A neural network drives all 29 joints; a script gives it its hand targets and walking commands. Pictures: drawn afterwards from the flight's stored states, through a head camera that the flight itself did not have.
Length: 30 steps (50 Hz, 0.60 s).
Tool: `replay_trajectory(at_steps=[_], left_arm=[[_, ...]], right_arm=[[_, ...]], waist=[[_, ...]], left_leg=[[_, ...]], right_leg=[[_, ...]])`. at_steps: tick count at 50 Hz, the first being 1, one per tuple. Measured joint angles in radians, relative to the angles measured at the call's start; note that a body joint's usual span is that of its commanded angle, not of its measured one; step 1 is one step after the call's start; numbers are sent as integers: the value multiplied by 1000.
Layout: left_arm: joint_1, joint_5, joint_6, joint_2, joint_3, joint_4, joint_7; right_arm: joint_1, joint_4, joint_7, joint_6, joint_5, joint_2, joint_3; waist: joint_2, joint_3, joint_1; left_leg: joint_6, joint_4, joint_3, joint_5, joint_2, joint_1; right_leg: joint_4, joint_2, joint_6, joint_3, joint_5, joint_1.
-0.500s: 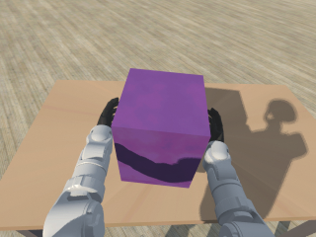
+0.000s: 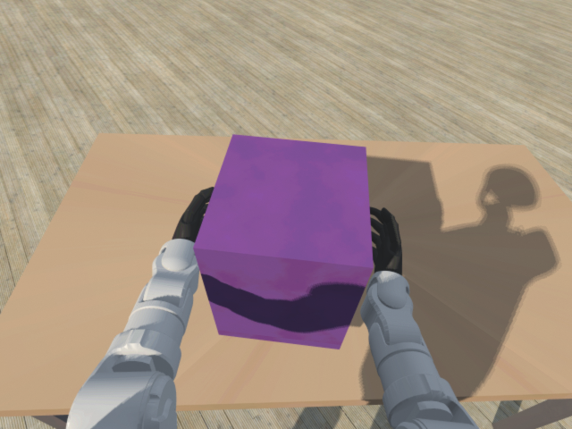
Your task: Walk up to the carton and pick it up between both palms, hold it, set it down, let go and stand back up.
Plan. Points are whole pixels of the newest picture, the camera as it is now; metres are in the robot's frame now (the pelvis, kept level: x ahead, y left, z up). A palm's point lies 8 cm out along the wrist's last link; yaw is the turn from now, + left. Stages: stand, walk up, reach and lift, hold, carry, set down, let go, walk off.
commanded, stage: set down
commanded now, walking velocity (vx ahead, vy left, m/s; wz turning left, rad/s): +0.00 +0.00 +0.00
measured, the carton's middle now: (288, 246) +0.40 -0.05 +0.03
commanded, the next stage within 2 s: none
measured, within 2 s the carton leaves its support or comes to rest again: rests again in 0.72 s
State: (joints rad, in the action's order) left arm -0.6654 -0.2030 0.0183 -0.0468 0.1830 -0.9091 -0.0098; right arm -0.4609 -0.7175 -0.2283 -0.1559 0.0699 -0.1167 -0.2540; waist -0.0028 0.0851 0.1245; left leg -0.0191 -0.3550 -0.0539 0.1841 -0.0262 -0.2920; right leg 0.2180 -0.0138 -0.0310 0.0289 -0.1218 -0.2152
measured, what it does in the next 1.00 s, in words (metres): stands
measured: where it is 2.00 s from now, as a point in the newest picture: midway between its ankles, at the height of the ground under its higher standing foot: outside the picture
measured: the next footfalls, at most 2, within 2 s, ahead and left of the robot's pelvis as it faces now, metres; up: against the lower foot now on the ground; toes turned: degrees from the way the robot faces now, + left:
none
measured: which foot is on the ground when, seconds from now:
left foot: down 0.00-1.00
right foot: down 0.00-1.00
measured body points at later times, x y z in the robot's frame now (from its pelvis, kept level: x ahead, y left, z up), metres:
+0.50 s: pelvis -0.01 +0.00 +0.00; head +0.06 +0.02 +0.44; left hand +0.42 +0.11 +0.01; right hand +0.35 -0.18 +0.01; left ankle -0.01 +0.13 -0.75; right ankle -0.02 -0.14 -0.75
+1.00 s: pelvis -0.01 +0.01 -0.01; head +0.06 +0.01 +0.44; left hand +0.42 +0.09 +0.01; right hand +0.35 -0.19 +0.00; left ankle -0.01 +0.13 -0.75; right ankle -0.02 -0.14 -0.75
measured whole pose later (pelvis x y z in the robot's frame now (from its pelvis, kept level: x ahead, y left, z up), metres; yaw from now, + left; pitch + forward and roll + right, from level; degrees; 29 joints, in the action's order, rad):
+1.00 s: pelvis -0.01 +0.01 -0.01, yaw -2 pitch +16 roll -2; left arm -0.76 -0.15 0.32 -0.06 0.18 -1.25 -0.07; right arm -0.54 -0.97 -0.22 -0.38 0.12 -0.07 -0.29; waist 0.05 0.14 0.11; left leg -0.01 -0.45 -0.03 0.20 -0.04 -0.52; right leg 0.31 -0.01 -0.04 0.02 -0.13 -0.45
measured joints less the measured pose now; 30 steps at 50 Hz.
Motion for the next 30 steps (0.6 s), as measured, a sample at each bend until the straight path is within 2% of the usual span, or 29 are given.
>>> replay_trajectory(at_steps=[9,20,26,30], left_arm=[[-71,-65,19,23,99,-109,17],[-109,-114,142,23,168,-243,2],[-97,-50,222,-22,95,-286,-15],[-99,-9,255,-32,48,-297,-21]], right_arm=[[-30,-49,13,5,59,-4,-63],[-78,-159,49,-113,239,-41,-235],[-100,-220,30,-184,230,-42,-217],[-92,-245,7,-223,183,-25,-166]], waist=[[-8,-55,-7],[-14,-35,-48],[-5,-1,-25],[1,24,-13]], left_leg=[[10,21,28,-17,8,49],[10,11,37,-27,8,-44],[2,-9,13,-24,1,-126],[-2,-27,2,-16,-5,-171]], right_leg=[[16,-11,-9,-24,5,22],[40,-12,-8,-29,10,-80],[29,-5,-1,-2,15,-137],[28,1,4,11,14,-170]])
